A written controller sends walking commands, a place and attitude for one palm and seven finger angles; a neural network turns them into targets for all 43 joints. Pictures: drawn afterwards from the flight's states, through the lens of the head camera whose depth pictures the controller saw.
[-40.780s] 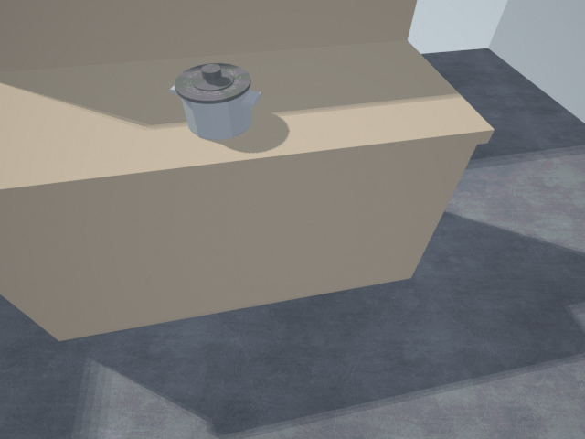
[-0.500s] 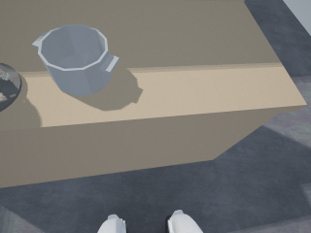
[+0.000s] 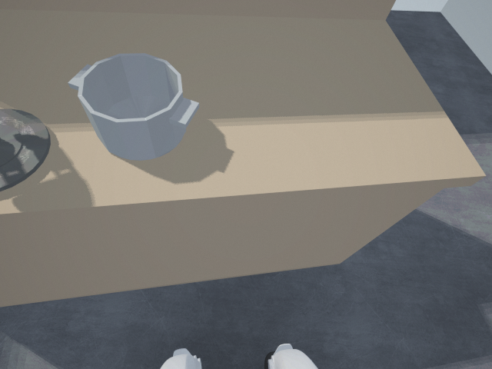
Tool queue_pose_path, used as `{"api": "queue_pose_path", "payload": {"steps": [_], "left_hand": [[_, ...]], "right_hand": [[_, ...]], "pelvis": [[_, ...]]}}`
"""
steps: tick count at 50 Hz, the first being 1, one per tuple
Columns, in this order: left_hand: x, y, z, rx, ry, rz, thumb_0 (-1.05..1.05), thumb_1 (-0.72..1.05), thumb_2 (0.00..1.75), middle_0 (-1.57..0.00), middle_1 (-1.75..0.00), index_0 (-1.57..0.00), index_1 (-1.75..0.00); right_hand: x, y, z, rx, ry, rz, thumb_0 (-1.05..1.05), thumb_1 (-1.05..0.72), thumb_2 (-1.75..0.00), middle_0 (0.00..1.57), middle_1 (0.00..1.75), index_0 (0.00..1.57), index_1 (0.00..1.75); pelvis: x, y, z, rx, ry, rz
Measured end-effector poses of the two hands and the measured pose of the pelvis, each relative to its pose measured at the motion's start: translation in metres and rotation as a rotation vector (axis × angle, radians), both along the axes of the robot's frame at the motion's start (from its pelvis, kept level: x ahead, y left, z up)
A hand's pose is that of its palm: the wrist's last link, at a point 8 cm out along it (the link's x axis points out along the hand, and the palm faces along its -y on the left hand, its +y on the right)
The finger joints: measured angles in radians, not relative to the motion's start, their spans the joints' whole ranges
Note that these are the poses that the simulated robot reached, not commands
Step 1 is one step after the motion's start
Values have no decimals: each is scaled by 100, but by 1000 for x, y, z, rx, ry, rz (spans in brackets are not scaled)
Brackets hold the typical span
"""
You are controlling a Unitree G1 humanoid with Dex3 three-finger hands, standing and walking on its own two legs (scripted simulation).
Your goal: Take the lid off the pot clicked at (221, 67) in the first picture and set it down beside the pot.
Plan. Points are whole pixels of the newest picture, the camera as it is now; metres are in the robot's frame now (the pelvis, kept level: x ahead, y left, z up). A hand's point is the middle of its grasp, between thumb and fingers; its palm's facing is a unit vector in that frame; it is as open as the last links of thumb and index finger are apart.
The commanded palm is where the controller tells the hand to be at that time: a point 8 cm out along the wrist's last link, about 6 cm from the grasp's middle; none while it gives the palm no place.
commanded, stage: raise the empty hand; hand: left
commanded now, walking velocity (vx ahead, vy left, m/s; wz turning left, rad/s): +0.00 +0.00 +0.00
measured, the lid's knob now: out of the picture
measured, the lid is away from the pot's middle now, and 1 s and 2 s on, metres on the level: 0.24 0.24 0.24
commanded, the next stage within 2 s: draw the hand back to the body in 1.00 s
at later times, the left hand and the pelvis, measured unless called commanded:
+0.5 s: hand out of the picture +0.44 +0.38 +0.17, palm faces -0.37 -0.16 -0.92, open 11.0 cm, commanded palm +0.48 +0.38 +0.23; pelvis +0.00 +0.00 +0.01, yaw +1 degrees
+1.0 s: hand out of the picture +0.45 +0.38 +0.21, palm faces -0.32 -0.18 -0.93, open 11.0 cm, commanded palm +0.48 +0.38 +0.27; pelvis +0.01 -0.01 +0.03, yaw +1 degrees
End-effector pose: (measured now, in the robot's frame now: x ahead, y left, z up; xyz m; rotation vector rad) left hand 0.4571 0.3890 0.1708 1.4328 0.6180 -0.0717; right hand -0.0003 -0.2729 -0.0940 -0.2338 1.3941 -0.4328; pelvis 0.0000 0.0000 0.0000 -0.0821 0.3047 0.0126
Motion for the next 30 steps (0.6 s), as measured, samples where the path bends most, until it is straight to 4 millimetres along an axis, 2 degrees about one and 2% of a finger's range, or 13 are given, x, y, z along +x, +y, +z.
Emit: {"api": "queue_pose_path", "payload": {"steps": [12, 30], "left_hand": [[-5, -2, 27, 5, -23, 10, 0, 6, 51, -32, -95, -32, -94], [-14, -6, 64, 19, -46, 51, 0, 6, 51, -32, -95, -32, -94]], "right_hand": [[4, 2, 4, 13, -30, 6, 0, -90, -90, 20, 30, 20, 30], [19, -5, 12, 18, -87, 33, 0, -90, -90, 20, 30, 20, 30]], "pelvis": [[1, 1, 7, 7, -32, 2], [2, -5, 17, 20, -77, 10]]}}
